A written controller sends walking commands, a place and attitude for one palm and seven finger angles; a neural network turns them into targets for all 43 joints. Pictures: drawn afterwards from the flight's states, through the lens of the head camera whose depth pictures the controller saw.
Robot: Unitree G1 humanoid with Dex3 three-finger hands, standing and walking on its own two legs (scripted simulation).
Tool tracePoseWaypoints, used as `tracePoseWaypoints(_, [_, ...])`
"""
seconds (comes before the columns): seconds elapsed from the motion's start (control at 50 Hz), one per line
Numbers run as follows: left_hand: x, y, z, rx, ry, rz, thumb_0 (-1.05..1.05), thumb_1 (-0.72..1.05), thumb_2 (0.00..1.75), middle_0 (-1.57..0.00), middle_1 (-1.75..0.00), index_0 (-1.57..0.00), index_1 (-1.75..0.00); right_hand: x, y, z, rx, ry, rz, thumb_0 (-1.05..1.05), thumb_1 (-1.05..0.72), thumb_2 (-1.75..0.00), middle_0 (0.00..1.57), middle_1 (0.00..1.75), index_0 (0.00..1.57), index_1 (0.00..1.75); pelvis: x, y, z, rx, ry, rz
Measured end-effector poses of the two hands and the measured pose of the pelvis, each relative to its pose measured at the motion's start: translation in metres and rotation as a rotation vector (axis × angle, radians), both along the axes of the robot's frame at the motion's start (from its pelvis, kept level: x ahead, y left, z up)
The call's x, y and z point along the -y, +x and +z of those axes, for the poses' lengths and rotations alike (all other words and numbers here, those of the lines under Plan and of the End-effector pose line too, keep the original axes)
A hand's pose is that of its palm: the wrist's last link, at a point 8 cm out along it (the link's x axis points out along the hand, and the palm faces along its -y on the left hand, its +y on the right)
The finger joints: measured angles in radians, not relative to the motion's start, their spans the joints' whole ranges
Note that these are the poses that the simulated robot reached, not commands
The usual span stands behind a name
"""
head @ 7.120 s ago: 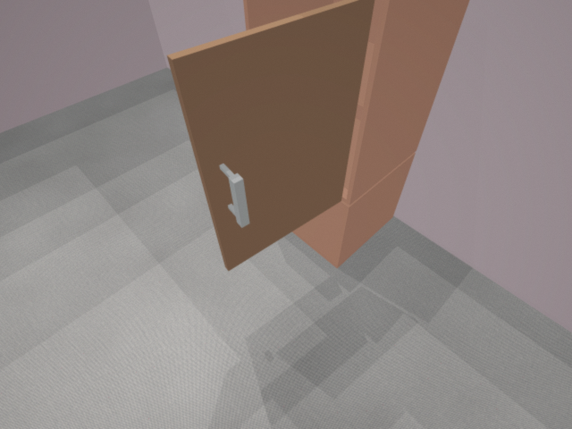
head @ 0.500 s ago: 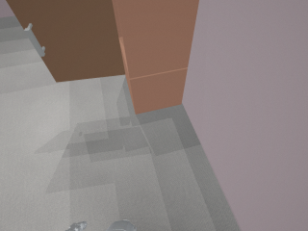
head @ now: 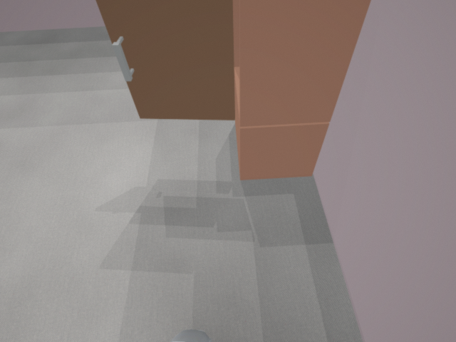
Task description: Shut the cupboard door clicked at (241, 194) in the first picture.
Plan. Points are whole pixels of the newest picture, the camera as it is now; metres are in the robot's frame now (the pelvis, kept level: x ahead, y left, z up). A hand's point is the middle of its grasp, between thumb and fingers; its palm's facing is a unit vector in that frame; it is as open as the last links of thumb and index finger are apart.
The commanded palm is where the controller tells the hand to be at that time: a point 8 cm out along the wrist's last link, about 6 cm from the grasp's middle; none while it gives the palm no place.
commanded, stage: take the last steps up to it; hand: left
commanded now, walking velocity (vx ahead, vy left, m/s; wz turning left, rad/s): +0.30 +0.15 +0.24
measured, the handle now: (124, 59) +0.97 +0.45 -0.04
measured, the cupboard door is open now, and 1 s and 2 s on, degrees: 84 84 84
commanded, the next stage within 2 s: come to a stop and stand still in 1.20 s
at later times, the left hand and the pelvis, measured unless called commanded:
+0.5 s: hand out of the picture +0.12 +0.28 -0.17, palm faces +0.17 -0.97 -0.20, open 7.4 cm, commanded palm none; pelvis +0.14 +0.09 +0.00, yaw +5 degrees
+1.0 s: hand (116, 244) +0.33 +0.31 -0.15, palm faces +0.16 -0.96 -0.21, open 7.2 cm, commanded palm none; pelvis +0.33 +0.12 +0.02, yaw +6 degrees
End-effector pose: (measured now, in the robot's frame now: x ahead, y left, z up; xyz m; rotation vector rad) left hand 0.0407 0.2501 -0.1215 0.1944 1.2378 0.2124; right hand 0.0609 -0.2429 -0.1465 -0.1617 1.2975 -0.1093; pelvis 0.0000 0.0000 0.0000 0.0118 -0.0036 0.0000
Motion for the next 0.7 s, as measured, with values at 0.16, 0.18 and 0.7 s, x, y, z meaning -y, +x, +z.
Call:
tracePoseWaypoints(0.16, [0.016,-0.035,0.005,-0.137,-0.069,0.094,0.00,0.91,0.90,-0.20,-0.30,-0.20,-0.30,-0.004,0.047,0.022,-0.012,-0.007,0.040,0.01,-0.90,-0.89,0.20,0.30,0.20,0.30,-0.010,0.037,0.017,-0.022,0.026,0.057])
tracePoseWaypoints(0.18, [0.016,-0.039,0.004,-0.156,-0.078,0.110,0.00,0.91,0.90,-0.20,-0.30,-0.20,-0.30,-0.008,0.057,0.023,-0.011,-0.009,0.055,0.01,-0.90,-0.89,0.20,0.30,0.20,0.30,-0.013,0.043,0.017,-0.024,0.027,0.065])
tracePoseWaypoints(0.7, [-0.087,0.267,0.009,0.145,-0.032,0.002,0.00,0.91,0.90,-0.19,-0.30,-0.20,-0.30,-0.102,0.152,0.001,-0.124,0.004,0.022,0.00,-0.92,-0.89,0.20,0.30,0.20,0.30,-0.093,0.219,0.003,0.003,0.035,0.079])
